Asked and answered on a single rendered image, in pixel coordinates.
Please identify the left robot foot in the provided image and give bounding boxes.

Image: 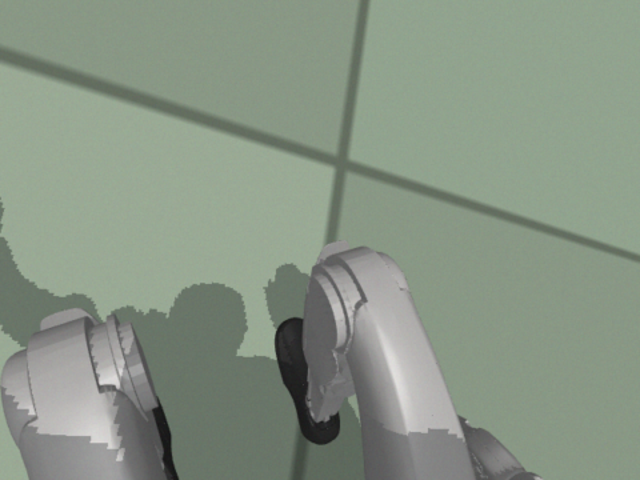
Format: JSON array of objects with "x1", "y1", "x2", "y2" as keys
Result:
[{"x1": 152, "y1": 395, "x2": 179, "y2": 480}]

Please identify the right robot foot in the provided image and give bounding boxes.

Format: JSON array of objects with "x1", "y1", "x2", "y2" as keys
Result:
[{"x1": 275, "y1": 318, "x2": 340, "y2": 445}]

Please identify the right robot hand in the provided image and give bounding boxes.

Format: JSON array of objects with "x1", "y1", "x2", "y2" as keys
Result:
[{"x1": 458, "y1": 415, "x2": 527, "y2": 480}]

